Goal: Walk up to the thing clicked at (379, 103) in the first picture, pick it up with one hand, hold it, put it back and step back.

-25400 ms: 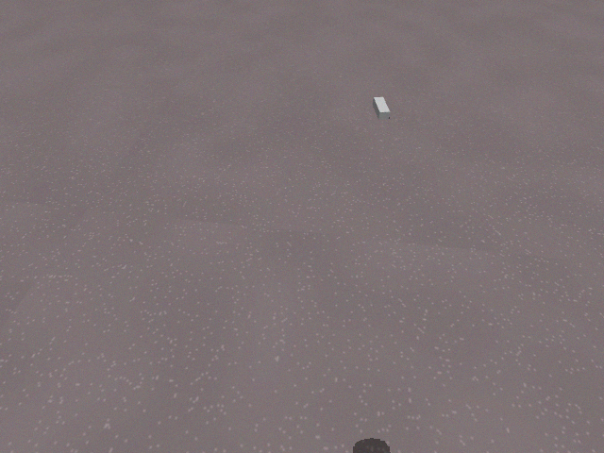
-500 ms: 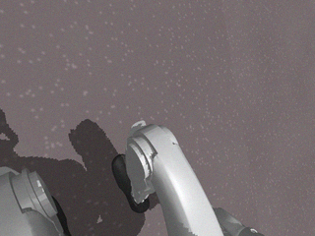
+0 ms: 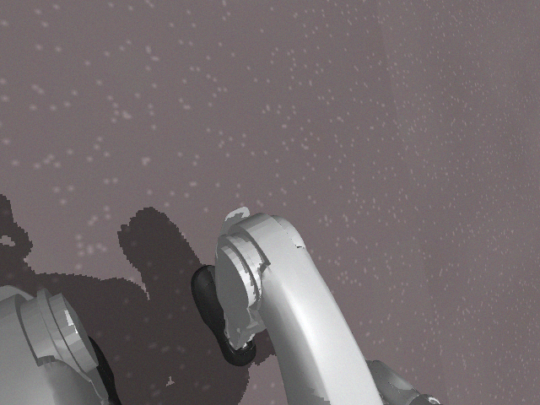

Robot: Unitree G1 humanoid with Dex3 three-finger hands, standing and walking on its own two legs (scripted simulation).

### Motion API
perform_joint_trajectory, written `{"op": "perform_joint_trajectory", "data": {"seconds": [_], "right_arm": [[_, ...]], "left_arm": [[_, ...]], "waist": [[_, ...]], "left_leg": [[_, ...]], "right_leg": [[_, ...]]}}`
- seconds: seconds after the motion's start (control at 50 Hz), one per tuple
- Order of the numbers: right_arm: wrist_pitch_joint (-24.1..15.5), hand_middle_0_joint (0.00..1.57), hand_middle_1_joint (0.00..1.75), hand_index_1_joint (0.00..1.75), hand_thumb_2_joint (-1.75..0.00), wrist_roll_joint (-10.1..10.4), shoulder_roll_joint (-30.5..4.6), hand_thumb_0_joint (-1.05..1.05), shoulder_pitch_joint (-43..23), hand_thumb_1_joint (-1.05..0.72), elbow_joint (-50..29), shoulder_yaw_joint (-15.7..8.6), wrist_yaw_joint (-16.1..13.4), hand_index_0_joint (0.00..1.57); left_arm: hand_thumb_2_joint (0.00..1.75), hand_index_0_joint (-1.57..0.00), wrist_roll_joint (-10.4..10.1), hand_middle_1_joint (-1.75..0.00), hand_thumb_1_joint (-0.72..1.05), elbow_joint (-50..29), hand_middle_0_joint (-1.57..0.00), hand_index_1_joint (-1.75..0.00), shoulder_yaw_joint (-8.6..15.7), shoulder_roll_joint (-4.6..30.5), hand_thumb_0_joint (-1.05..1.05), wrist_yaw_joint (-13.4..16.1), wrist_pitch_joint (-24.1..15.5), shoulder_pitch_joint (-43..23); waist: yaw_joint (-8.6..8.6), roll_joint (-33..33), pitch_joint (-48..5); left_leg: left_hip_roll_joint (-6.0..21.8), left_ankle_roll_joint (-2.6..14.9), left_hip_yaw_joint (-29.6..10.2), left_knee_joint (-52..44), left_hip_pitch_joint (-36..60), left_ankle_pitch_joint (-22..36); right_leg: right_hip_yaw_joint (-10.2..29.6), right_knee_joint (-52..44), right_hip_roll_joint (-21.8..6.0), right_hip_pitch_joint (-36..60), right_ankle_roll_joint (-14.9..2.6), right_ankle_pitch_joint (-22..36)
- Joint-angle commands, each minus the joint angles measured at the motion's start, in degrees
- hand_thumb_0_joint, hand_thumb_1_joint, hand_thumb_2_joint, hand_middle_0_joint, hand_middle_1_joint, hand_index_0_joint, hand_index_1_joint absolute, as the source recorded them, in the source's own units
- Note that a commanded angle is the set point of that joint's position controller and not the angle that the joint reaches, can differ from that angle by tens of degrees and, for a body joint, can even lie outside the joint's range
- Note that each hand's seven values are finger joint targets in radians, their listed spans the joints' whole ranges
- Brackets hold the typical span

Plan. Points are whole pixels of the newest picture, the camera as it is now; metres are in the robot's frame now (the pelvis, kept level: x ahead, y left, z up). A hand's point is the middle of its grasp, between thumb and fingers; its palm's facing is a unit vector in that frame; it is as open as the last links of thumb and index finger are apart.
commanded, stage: close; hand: left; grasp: from above
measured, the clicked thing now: out of the picture +0.46 +0.31 -0.29
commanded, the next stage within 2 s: settle in 0.14 s
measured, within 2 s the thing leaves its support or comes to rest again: leaves its support in 0.56 s
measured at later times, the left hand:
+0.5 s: hand out of the picture +0.45 +0.31 -0.26, palm faces -0.45 -0.14 -0.88, open 9.3 cm
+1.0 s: hand out of the picture +0.44 +0.32 -0.17, palm faces -0.45 -0.08 -0.89, open 9.1 cm
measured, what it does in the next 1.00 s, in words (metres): stands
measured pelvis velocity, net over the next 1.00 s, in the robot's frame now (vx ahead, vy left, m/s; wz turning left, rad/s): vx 0.00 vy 0.00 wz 0.08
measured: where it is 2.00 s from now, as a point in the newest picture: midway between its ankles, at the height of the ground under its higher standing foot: (172, 368)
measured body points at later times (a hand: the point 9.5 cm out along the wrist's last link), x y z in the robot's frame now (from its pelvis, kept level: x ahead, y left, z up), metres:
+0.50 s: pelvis +0.00 +0.00 +0.00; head +0.29 +0.13 +0.32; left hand +0.47 +0.31 -0.21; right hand +0.05 -0.25 -0.05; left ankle +0.07 +0.13 -0.28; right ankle +0.12 -0.11 -0.28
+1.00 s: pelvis +0.00 +0.00 +0.02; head +0.24 +0.11 +0.38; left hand +0.46 +0.32 -0.12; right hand +0.10 -0.26 -0.07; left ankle +0.07 +0.13 -0.28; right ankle +0.12 -0.11 -0.28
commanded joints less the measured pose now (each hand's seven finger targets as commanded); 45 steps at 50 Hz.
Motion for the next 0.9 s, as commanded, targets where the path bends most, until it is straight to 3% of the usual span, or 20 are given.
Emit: {"op": "perform_joint_trajectory", "data": {"seconds": [0.0, 0.06, 0.22, 0.24, 0.32, 0.38, 0.4, 0.44, 0.48, 0.5, 0.56, 0.58, 0.6, 0.62, 0.64, 0.66, 0.72, 0.78, 0.8, 0.88], "right_arm": [[-0.69, 0.20, 0.30, 0.30, -0.90, 0.30, -18.93, 0.00, 10.55, -0.90, 0.63, -4.94, -0.34, 0.20], [-0.68, 0.20, 0.30, 0.30, -0.90, 0.37, -19.13, 0.00, 10.91, -0.90, 0.74, -4.83, -0.44, 0.20], [-0.51, 0.20, 0.30, 0.30, -0.90, 0.53, -19.27, 0.00, 10.72, -0.90, 0.60, -5.42, -0.79, 0.20], [-0.42, 0.20, 0.30, 0.30, -0.91, 0.61, -18.93, 0.00, 10.70, -0.92, 0.44, -5.36, -0.77, 0.20], [-0.33, 0.20, 0.30, 0.30, -0.90, 0.72, -18.75, 0.00, 11.70, -0.91, 0.56, -5.69, -0.46, 0.20], [0.33, 0.20, 0.30, 0.30, -0.91, 1.01, -19.22, 0.00, 12.11, -0.92, 0.66, -6.79, -0.83, 0.20], [0.51, 0.20, 0.30, 0.30, -0.91, 0.90, -18.96, 0.00, 11.89, -0.92, 0.61, -7.22, -0.94, 0.20], [1.06, 0.20, 0.30, 0.30, -0.90, 0.87, -18.44, 0.00, 12.53, -0.91, 0.71, -7.23, -0.94, 0.20], [1.16, 0.20, 0.30, 0.30, -0.90, 1.20, -19.11, 0.00, 12.56, -0.91, 0.80, -8.97, -1.02, 0.20], [1.14, 0.20, 0.30, 0.30, -0.91, 1.17, -18.47, 0.00, 12.64, -0.91, 1.22, -9.10, -0.75, 0.20], [1.60, 0.20, 0.30, 0.30, -0.90, 1.84, -18.34, 0.00, 13.52, -0.91, 1.72, -10.77, -0.68, 0.20], [1.72, 0.20, 0.30, 0.30, -0.90, 1.98, -17.72, 0.00, 13.97, -0.91, 2.25, -11.30, -0.48, 0.20], [1.81, 0.20, 0.30, 0.30, -0.90, 2.35, -17.61, 0.00, 13.31, -0.91, 1.17, -12.15, -0.45, 0.20], [2.05, 0.20, 0.30, 0.30, -0.90, 2.87, -17.20, 0.00, 13.05, -0.91, 1.70, -12.69, -0.47, 0.20], [1.99, 0.20, 0.30, 0.30, -0.90, 3.27, -16.36, 0.00, 12.55, -0.91, 1.75, -12.93, -0.15, 0.20], [2.27, 0.20, 0.30, 0.30, -0.90, 3.39, -16.81, 0.00, 13.46, -0.91, 2.45, -13.54, -0.23, 0.20], [3.55, 0.20, 0.30, 0.30, -0.90, 4.59, -16.08, 0.00, 14.60, -0.91, 3.50, -15.13, -0.22, 0.20], [4.45, 0.20, 0.30, 0.30, -0.90, 5.55, -15.07, 0.00, 13.99, -0.91, 2.76, -15.47, -0.27, 0.20], [4.80, 0.20, 0.30, 0.30, -0.90, 5.65, -15.15, 0.00, 14.29, -0.91, 2.79, -15.69, -0.54, 0.20], [6.13, 0.20, 0.30, 0.30, -0.90, 6.52, -14.70, 0.00, 14.51, -0.91, 2.22, -16.31, -1.31, 0.20]], "left_arm": [[0.59, -0.84, -0.31, -0.63, 0.50, -3.39, -0.82, -0.61, -0.68, 9.37, 0.00, 1.80, 0.17, -11.59], [0.59, -0.87, -0.51, -0.63, 0.53, -4.80, -0.84, -0.60, 0.47, 11.78, 0.00, 1.79, 0.19, -12.68], [0.62, -0.95, -1.59, -0.63, 0.64, -4.76, -0.93, -0.61, 1.20, 10.90, 0.00, 1.50, 0.47, -11.05], [0.63, -0.95, -1.59, -0.66, 0.56, -4.13, -0.92, -0.63, 0.91, 10.96, 0.00, 1.52, 0.66, -10.61], [0.61, -0.97, -1.79, -0.59, 0.57, -5.35, -0.95, -0.57, 1.43, 10.85, 0.00, 0.59, 1.03, -11.54], [0.62, -0.98, -1.99, -0.59, 0.58, -9.20, -0.96, -0.58, 3.70, 13.51, 0.00, 0.36, 1.34, -12.38], [0.62, -0.98, -2.00, -0.60, 0.58, -7.66, -0.96, -0.58, 3.11, 11.92, 0.00, 0.02, 1.75, -10.88], [0.60, -1.00, -1.80, -0.59, 0.62, -9.74, -0.98, -0.57, 4.14, 12.55, 0.00, -0.20, 1.73, -11.16], [0.62, -1.00, -1.74, -0.58, 0.62, -15.73, -0.99, -0.57, 5.23, 12.50, 0.00, -0.51, 1.34, -12.84], [0.61, -1.02, -1.46, -0.57, 0.64, -14.48, -1.00, -0.56, 4.24, 10.86, 0.00, -1.05, 1.66, -11.48], [0.61, -1.03, -1.51, -0.56, 0.67, -18.20, -1.02, -0.55, 5.60, 10.33, 0.00, -1.91, 1.55, -10.92], [0.63, -1.05, -1.06, -0.55, 0.68, -20.93, -1.04, -0.54, 5.18, 9.67, 0.00, -2.44, 1.75, -11.69], [0.60, -1.06, -2.02, -0.56, 0.71, -26.45, -1.05, -0.54, 4.54, 7.46, 0.00, -2.81, 1.45, -13.73], [0.60, -1.07, -2.45, -0.56, 0.72, -24.43, -1.06, -0.54, 4.68, 7.33, 0.00, -3.27, 2.17, -9.94], [0.58, -1.07, -2.59, -0.53, 0.72, -24.85, -1.06, -0.52, 1.84, 3.40, 0.00, -4.29, 2.53, -11.17], [0.58, -1.07, -2.58, -0.53, 0.71, -26.04, -1.05, -0.52, 2.93, 4.41, 0.00, -4.44, 2.76, -12.12], [0.58, -1.09, -2.43, -0.52, 0.74, -24.56, -1.08, -0.51, 2.77, 3.15, 0.00, -6.36, 4.41, -9.70], [0.56, -1.13, -3.37, -0.52, 0.79, -25.15, -1.11, -0.50, -1.27, -3.63, 0.00, -8.95, 5.25, -11.30], [0.58, -1.13, -3.34, -0.53, 0.79, -26.76, -1.11, -0.51, -0.54, -2.37, 0.00, -9.52, 5.18, -12.35], [0.61, -1.14, -3.68, -0.53, 0.79, -26.97, -1.12, -0.52, -1.21, -2.95, 0.00, -12.40, 5.55, -13.14]], "waist": [[-3.85, 29.26, -33.62], [-3.43, 30.57, -35.00], [-2.79, 29.52, -35.90], [-2.83, 29.76, -35.59], [-2.91, 29.97, -36.07], [-1.26, 34.22, -40.79], [-1.20, 32.97, -39.94], [-1.28, 33.09, -40.77], [-0.06, 37.01, -44.10], [-0.44, 36.55, -42.96], [0.33, 37.23, -44.30], [0.75, 38.21, -46.02], [1.60, 40.24, -49.44], [2.61, 40.00, -50.41], [2.22, 38.75, -48.83], [2.36, 38.44, -49.27], [4.08, 37.02, -49.79], [3.40, 33.71, -48.19], [3.80, 33.48, -49.57], [4.26, 30.07, -48.21]], "left_leg": [[1.32, -0.53, 3.60, -14.83, 26.00, 11.56], [1.36, -0.38, 4.08, -14.84, 26.30, 11.77], [1.16, -0.42, 4.19, -14.92, 25.70, 11.34], [1.25, -0.34, 4.36, -15.23, 25.32, 10.78], [1.13, -0.29, 4.30, -14.85, 26.08, 11.91], [1.09, -0.71, 4.55, -15.99, 28.62, 13.14], [1.05, -0.53, 4.93, -15.64, 27.58, 12.34], [0.90, -0.35, 5.48, -14.94, 26.98, 13.64], [0.75, -1.01, 5.55, -15.51, 30.43, 15.73], [0.76, -0.87, 5.75, -14.82, 30.05, 16.08], [0.49, -1.18, 5.85, -15.51, 30.80, 15.99], [0.50, -1.19, 6.23, -15.41, 32.36, 16.94], [0.15, -1.41, 6.29, -16.34, 33.56, 17.51], [0.33, -1.22, 6.73, -16.76, 33.91, 17.14], [0.11, -0.95, 7.21, -16.04, 32.00, 16.62], [-0.03, -0.92, 7.37, -16.57, 31.64, 16.90], [-0.21, -0.53, 7.74, -17.24, 30.78, 16.29], [-0.76, -0.14, 7.86, -18.38, 29.18, 14.64], [-0.94, 0.00, 8.11, -18.96, 28.96, 14.22], [-1.48, 0.39, 8.36, -20.08, 27.44, 10.66]], "right_leg": [[-4.40, -10.82, 2.11, 19.76, -2.88, 13.65], [-3.97, -11.48, 2.24, 20.71, -2.80, 14.08], [-4.02, -11.79, 2.32, 21.26, -3.11, 13.23], [-3.59, -11.82, 2.48, 22.12, -3.08, 13.14], [-3.84, -11.39, 2.12, 20.90, -3.08, 13.75], [-3.57, -11.36, 2.07, 22.47, -3.53, 14.47], [-3.41, -11.60, 2.20, 22.08, -3.52, 14.02], [-3.05, -11.89, 2.39, 23.32, -3.51, 15.39], [-3.45, -11.06, 1.96, 21.89, -4.11, 16.17], [-3.29, -10.74, 2.02, 21.09, -3.94, 16.70], [-3.20, -10.69, 1.65, 19.94, -4.35, 15.88], [-2.84, -10.69, 1.60, 19.92, -4.26, 16.59], [-2.94, -11.11, 1.29, 20.31, -4.59, 16.77], [-2.29, -11.31, 1.38, 20.91, -4.49, 16.99], [-2.00, -11.31, 1.30, 18.79, -4.43, 16.70], [-2.04, -11.67, 1.16, 18.82, -4.41, 16.95], [-1.14, -11.67, 1.21, 17.36, -4.45, 16.22], [-0.92, -12.35, 0.78, 15.27, -4.59, 14.86], [-0.74, -12.65, 0.63, 15.96, -4.47, 14.45], [0.28, -13.80, 0.15, 15.06, -4.67, 10.89]]}}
